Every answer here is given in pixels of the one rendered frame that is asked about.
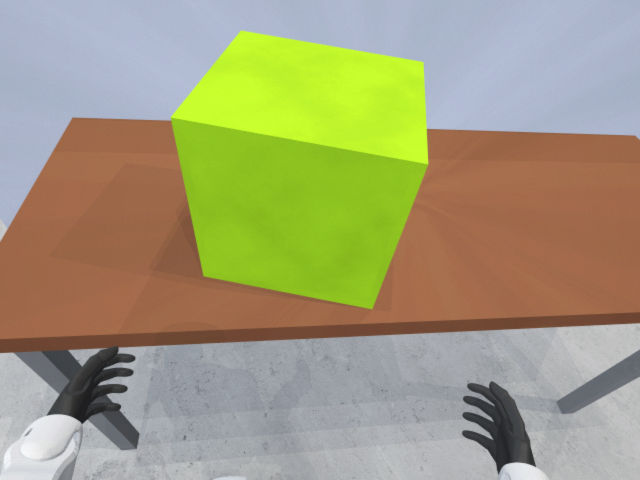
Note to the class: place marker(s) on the robot right hand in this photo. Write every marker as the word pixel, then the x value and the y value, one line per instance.
pixel 510 443

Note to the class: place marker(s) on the robot left hand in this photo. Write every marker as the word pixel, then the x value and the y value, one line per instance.
pixel 76 398

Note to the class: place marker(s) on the carton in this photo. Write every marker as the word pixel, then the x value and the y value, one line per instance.
pixel 301 163

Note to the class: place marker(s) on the table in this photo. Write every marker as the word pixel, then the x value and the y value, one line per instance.
pixel 508 230

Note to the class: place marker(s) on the left robot forearm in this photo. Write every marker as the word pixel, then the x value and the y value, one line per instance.
pixel 47 450

